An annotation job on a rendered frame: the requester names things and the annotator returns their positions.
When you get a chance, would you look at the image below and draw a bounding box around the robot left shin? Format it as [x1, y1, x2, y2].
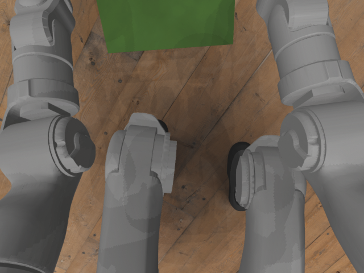
[105, 113, 166, 182]

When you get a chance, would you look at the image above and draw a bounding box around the robot left forearm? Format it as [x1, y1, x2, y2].
[0, 0, 80, 169]

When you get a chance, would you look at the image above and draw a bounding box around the carton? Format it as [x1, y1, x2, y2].
[96, 0, 235, 53]

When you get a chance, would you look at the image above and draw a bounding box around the left robot upper arm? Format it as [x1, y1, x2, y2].
[0, 114, 96, 273]

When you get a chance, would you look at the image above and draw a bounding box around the left robot foot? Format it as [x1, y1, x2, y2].
[158, 119, 168, 132]

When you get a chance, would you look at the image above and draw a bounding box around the right robot upper arm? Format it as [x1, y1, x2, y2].
[278, 101, 364, 273]

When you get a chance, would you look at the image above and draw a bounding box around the robot right forearm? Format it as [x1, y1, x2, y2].
[256, 0, 364, 109]

